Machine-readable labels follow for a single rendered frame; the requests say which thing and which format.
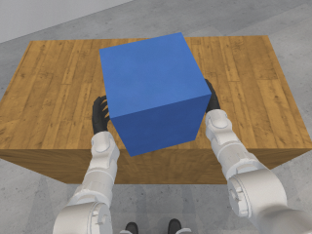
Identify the pedestal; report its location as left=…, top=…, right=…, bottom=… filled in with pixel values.
left=0, top=35, right=312, bottom=184

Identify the robot left foot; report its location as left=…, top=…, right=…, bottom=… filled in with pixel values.
left=125, top=222, right=138, bottom=234

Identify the right robot hand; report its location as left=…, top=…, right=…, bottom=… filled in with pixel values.
left=205, top=79, right=220, bottom=114

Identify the robot right foot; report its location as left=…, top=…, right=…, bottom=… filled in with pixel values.
left=168, top=218, right=181, bottom=234

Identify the robot right forearm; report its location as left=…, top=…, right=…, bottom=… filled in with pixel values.
left=205, top=109, right=288, bottom=203

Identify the robot left forearm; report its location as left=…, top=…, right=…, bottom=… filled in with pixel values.
left=53, top=131, right=120, bottom=234

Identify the left robot upper arm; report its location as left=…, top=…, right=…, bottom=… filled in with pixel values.
left=54, top=201, right=113, bottom=234

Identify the right robot upper arm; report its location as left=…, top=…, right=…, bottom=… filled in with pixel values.
left=227, top=168, right=312, bottom=234

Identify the robot foot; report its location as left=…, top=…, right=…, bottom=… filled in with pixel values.
left=125, top=222, right=138, bottom=234
left=168, top=218, right=181, bottom=234

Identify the carton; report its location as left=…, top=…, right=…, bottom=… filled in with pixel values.
left=99, top=32, right=212, bottom=157

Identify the left robot hand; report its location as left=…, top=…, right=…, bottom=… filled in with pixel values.
left=92, top=95, right=110, bottom=135

